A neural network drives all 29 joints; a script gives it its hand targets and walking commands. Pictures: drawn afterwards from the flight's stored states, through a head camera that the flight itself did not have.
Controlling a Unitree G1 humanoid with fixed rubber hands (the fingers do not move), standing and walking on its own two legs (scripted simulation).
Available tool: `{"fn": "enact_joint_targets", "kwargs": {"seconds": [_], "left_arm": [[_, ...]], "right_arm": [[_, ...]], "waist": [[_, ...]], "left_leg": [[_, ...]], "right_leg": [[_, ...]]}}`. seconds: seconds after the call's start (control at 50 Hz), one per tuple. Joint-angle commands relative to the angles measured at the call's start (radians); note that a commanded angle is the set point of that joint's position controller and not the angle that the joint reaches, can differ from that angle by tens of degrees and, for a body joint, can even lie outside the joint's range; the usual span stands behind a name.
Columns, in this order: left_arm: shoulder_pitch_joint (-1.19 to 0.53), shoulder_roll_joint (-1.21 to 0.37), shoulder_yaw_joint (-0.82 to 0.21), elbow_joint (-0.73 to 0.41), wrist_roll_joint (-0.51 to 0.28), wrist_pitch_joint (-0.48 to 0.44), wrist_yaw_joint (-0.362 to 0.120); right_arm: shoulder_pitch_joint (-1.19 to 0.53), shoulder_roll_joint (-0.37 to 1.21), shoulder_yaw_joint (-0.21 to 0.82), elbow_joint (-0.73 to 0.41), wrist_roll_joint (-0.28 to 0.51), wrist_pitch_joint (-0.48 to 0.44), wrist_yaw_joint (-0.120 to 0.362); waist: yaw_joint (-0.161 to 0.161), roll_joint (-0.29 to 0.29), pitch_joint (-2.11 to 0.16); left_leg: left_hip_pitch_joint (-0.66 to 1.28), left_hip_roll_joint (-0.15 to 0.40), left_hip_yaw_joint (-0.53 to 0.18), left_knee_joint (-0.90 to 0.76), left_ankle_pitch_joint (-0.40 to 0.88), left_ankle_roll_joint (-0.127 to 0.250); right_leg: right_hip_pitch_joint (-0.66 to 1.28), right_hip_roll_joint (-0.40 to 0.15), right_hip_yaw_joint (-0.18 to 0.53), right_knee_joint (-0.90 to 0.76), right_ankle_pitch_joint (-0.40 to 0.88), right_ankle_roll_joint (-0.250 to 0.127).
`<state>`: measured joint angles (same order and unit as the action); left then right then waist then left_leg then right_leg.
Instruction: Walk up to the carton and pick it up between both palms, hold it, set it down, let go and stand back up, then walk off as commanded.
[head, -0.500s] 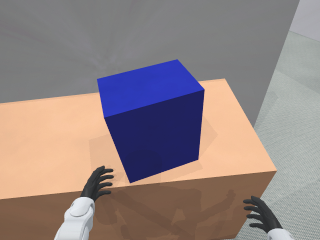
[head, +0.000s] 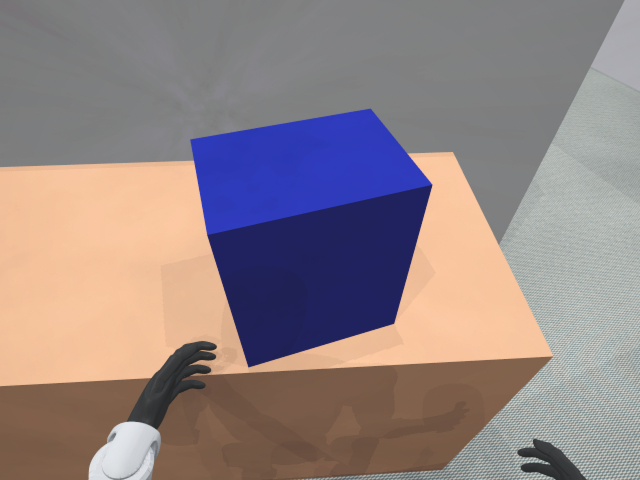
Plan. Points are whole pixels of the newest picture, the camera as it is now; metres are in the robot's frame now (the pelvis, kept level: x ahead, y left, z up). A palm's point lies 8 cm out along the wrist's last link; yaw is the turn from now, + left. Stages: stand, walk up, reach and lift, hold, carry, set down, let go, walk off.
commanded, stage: stand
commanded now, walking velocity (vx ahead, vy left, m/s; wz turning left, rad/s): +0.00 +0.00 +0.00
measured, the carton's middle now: (306, 244) +0.40 +0.02 +0.08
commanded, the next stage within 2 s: walk off in 1.38 s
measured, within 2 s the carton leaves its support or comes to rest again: neither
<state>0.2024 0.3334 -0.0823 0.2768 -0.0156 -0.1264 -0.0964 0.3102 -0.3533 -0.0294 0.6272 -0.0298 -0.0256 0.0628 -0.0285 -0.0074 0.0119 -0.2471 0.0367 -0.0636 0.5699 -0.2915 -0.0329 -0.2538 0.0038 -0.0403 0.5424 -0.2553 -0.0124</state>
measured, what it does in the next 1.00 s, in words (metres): stands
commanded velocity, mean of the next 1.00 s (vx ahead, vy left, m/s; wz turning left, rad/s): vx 0.00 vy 0.00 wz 0.00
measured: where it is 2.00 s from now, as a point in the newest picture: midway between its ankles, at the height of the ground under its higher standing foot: outside the picture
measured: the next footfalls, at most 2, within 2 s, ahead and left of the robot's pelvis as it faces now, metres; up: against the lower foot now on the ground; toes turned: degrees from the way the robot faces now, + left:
none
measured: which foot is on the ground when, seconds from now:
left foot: down 0.00-1.00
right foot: down 0.00-1.00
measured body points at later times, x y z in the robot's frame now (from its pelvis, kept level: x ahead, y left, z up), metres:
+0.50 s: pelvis +0.01 +0.00 +0.00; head +0.01 +0.00 +0.45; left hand +0.23 +0.21 +0.00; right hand +0.15 -0.31 -0.07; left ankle +0.01 +0.15 -0.73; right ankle +0.03 -0.11 -0.73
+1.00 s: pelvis +0.01 -0.01 +0.00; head +0.00 +0.00 +0.45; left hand +0.23 +0.21 +0.00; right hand +0.13 -0.31 -0.08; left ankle +0.01 +0.15 -0.73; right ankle +0.03 -0.11 -0.73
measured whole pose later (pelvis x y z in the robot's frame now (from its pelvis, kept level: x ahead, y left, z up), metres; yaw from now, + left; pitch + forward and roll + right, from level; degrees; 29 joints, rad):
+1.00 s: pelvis +0.01 -0.01 +0.00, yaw +1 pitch -3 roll +0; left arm 0.21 0.38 -0.11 0.27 -0.03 -0.14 -0.08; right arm 0.25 -0.38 0.00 0.71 -0.01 -0.01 0.04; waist -0.03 -0.02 0.04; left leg -0.21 0.04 -0.09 0.55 -0.29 -0.05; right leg -0.21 0.00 -0.07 0.54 -0.27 -0.02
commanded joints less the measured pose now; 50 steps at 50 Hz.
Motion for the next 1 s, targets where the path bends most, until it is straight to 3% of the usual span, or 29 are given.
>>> {"fn": "enact_joint_targets", "kwargs": {"seconds": [0.0,0.04,0.06,0.12,0.16,0.22,0.24,0.26,0.28,0.34,0.36,0.4,0.46,0.52,0.56,0.58,0.6,0.62,0.64,0.66,0.7,0.82,0.84,0.86,0.88,0.9,0.94,0.96,0.98], "left_arm": [[-0.04,0.235,0.173,0.088,0.018,0.078,0.081],[-0.04,0.196,0.161,0.076,0.008,0.066,0.082],[-0.024,0.239,0.167,0.075,0.013,0.07,0.073],[-0.018,0.238,0.16,0.068,0.026,0.072,0.089],[-0.014,0.239,0.154,0.076,0.021,0.066,0.088],[-0.019,0.224,0.146,0.062,0.018,0.065,0.096],[-0.057,0.29,0.156,0.057,0.024,0.063,0.095],[-0.014,0.247,0.149,0.063,0.011,0.067,0.093],[-0.026,0.244,0.146,0.074,0.011,0.072,0.09],[-0.049,0.263,0.145,0.063,0.014,0.07,0.101],[-0.009,0.266,0.151,0.073,0.02,0.071,0.099],[-0.015,0.237,0.131,0.068,0.005,0.061,0.088],[-0.009,0.28,0.154,0.07,0.012,0.063,0.097],[-0.006,0.25,0.141,0.086,0.016,0.065,0.103],[-0.034,0.279,0.151,0.08,0.028,0.06,0.099],[-0.03,0.253,0.143,0.077,0.016,0.061,0.103],[-0.056,0.275,0.145,0.079,0.014,0.067,0.093],[-0.052,0.276,0.142,0.073,0.01,0.068,0.095],[-0.006,0.274,0.149,0.076,0.008,0.068,0.098],[0.01,0.266,0.139,0.088,0.011,0.077,0.099],[-0.037,0.298,0.161,0.075,0.012,0.074,0.098],[-0.011,0.269,0.152,0.078,0.01,0.067,0.102],[-0.041,0.258,0.148,0.07,0.006,0.065,0.093],[0.003,0.276,0.156,0.083,0.013,0.071,0.097],[-0.021,0.298,0.165,0.08,0.014,0.07,0.093],[-0.023,0.268,0.153,0.082,0.018,0.072,0.095],[-0.001,0.263,0.155,0.088,0.004,0.067,0.099],[-0.036,0.278,0.152,0.075,0.011,0.063,0.098],[0.018,0.261,0.145,0.099,-0.003,0.07,0.103]], "right_arm": [[-0.057,-0.165,-0.047,-0.088,0.011,-0.034,-0.002],[-0.063,-0.191,-0.05,-0.071,-0.001,-0.03,-0.015],[-0.036,-0.199,-0.048,-0.068,0.012,-0.032,-0.023],[-0.11,-0.216,-0.058,-0.095,0.023,-0.034,-0.011],[-0.072,-0.202,-0.053,-0.076,0.026,-0.033,-0.008],[-0.087,-0.197,-0.052,-0.065,0.015,-0.027,-0.006],[-0.045,-0.187,-0.049,-0.049,0.026,-0.02,-0.012],[-0.094,-0.191,-0.047,-0.066,0.018,-0.023,-0.006],[-0.13,-0.223,-0.059,-0.073,0.023,-0.034,-0.006],[-0.13,-0.212,-0.055,-0.065,0.011,-0.029,-0.014],[-0.108,-0.197,-0.051,-0.068,0.018,-0.028,-0.013],[-0.127,-0.243,-0.059,-0.045,0.019,-0.037,-0.017],[-0.061,-0.212,-0.043,-0.036,0.032,-0.019,-0.017],[-0.09,-0.214,-0.042,-0.035,0.014,-0.026,-0.021],[-0.14,-0.199,-0.035,-0.051,0.021,-0.029,-0.012],[-0.128,-0.212,-0.035,-0.041,0.022,-0.024,-0.017],[-0.102,-0.195,-0.036,-0.033,0.021,-0.021,-0.027],[-0.08,-0.252,-0.049,-0.018,0.03,-0.019,-0.022],[-0.102,-0.207,-0.037,-0.026,0.022,-0.016,-0.019],[-0.102,-0.222,-0.038,-0.031,0.018,-0.006,-0.014],[-0.076,-0.231,-0.04,-0.025,0.023,-0.018,-0.03],[-0.087,-0.217,-0.034,-0.019,0.019,-0.016,-0.023],[-0.072,-0.241,-0.038,-0.012,0.019,-0.015,-0.032],[-0.13,-0.221,-0.034,-0.015,0.012,-0.015,-0.031],[-0.133,-0.202,-0.032,-0.038,0.015,-0.015,-0.023],[-0.105,-0.208,-0.032,-0.016,0.021,-0.013,-0.027],[-0.162,-0.215,-0.025,-0.017,0.019,-0.011,-0.029],[-0.131,-0.229,-0.034,-0.017,0.017,-0.023,-0.027],[-0.131,-0.226,-0.038,-0.027,0.022,-0.024,-0.027]], "waist": [[0.019,-0.109,0.045],[0.007,-0.005,0.073],[-0.002,-0.05,0.049],[0.034,-0.047,-0.022],[0.019,-0.105,0.05],[0.023,-0.034,0.075],[-0.002,-0.151,0.049],[0.026,-0.088,0.026],[0.011,-0.043,-0.023],[0.006,-0.119,0.068],[0.033,-0.078,0.002],[0.018,-0.018,0.002],[0.009,-0.098,0.048],[0.013,-0.031,0.023],[0.025,-0.095,0.011],[0.037,-0.066,0.019],[-0.006,-0.094,0.074],[-0.002,-0.122,0.036],[0.027,-0.067,0.038],[0.034,-0.08,0.046],[-0.005,-0.093,0.078],[0.021,-0.108,0.066],[0.018,-0.096,0.008],[0.033,-0.004,-0.005],[0.041,-0.078,0.015],[0.015,-0.084,0.052],[0.054,-0.062,0.051],[0.013,-0.068,0.065],[0.037,-0.067,0.026]], "left_leg": [[-0.023,0.037,-0.046,-0.097,-0.038,0.071],[-0.078,0.049,-0.066,-0.096,0.004,0.078],[-0.021,0.048,-0.063,-0.111,-0.033,0.08],[-0.031,0.052,-0.069,-0.085,-0.005,0.074],[-0.051,0.045,-0.054,-0.118,0.002,0.061],[-0.037,0.035,-0.014,-0.074,0.024,0.058],[-0.017,0.032,-0.035,-0.1,-0.006,0.058],[-0.029,0.04,-0.039,-0.068,0.012,0.069],[0.035,0.041,-0.04,-0.083,0.043,0.057],[-0.028,0.046,-0.042,-0.102,0.014,0.06],[-0.013,0.035,-0.039,-0.079,0.004,0.061],[-0.013,0.049,-0.061,-0.083,0.042,0.068],[-0.001,0.036,-0.038,-0.085,0.03,0.054],[0.01,0.043,-0.047,-0.062,0.055,0.059],[-0.017,0.044,-0.062,-0.083,0.024,0.068],[-0.039,0.047,-0.037,-0.064,0.025,0.053],[0.017,0.045,-0.045,-0.08,0.043,0.052],[0.018,0.039,-0.051,-0.087,0.01,0.055],[-0.029,0.044,-0.036,-0.093,0.022,0.054],[-0.041,0.023,-0.007,-0.057,-0.002,0.043],[-0.029,0.042,-0.046,-0.066,0.02,0.048],[-0.043,0.04,-0.027,-0.077,0.029,0.049],[-0.023,0.041,-0.031,-0.083,0.033,0.051],[-0.026,0.033,-0.032,-0.079,0.008,0.06],[-0.047,0.042,-0.04,-0.095,0.009,0.054],[-0.015,0.045,-0.042,-0.105,0.041,0.061],[-0.083,0.049,-0.06,-0.113,0.021,0.062],[-0.058,0.037,-0.05,-0.087,0.014,0.056],[-0.03,0.038,-0.028,-0.083,0.021,0.043]], "right_leg": [[-0.058,-0.088,0.11,-0.178,-0.276,-0.013],[-0.005,-0.114,0.16,-0.149,-0.153,-0.032],[-0.043,-0.097,0.125,-0.139,-0.177,-0.04],[0.024,-0.09,0.1,-0.095,-0.094,-0.026],[-0.012,-0.099,0.101,-0.11,-0.135,-0.022],[-0.039,-0.133,0.147,-0.152,-0.157,-0.028],[-0.031,-0.115,0.13,-0.16,-0.192,-0.02],[-0.02,-0.126,0.136,-0.153,-0.155,-0.025],[-0.017,-0.115,0.11,-0.144,-0.14,-0.021],[-0.036,-0.123,0.123,-0.16,-0.151,-0.019],[0.0,-0.122,0.114,-0.157,-0.157,-0.011],[0.016,-0.118,0.108,-0.12,-0.035,-0.025],[-0.033,-0.118,0.114,-0.172,-0.172,-0.015],[0.016,-0.142,0.139,-0.158,-0.09,-0.03],[0.018,-0.111,0.093,-0.161,-0.151,-0.018],[0.038,-0.151,0.135,-0.18,-0.117,-0.009],[-0.05,-0.135,0.131,-0.181,-0.116,-0.027],[-0.028,-0.126,0.119,-0.197,-0.15,-0.034],[0.041,-0.138,0.122,-0.183,-0.146,-0.007],[0.02,-0.138,0.132,-0.204,-0.217,-0.01],[-0.019,-0.14,0.15,-0.21,-0.197,-0.034],[0.032,-0.137,0.13,-0.201,-0.182,-0.03],[0.061,-0.15,0.117,-0.173,-0.158,-0.041],[0.075,-0.145,0.119,-0.176,-0.142,-0.027],[0.055,-0.118,0.095,-0.15,-0.183,-0.021],[0.02,-0.111,0.094,-0.157,-0.129,-0.029],[0.052,-0.117,0.086,-0.138,-0.097,-0.019],[0.038,-0.133,0.133,-0.174,-0.135,-0.033],[0.04,-0.146,0.125,-0.185,-0.151,-0.024]]}}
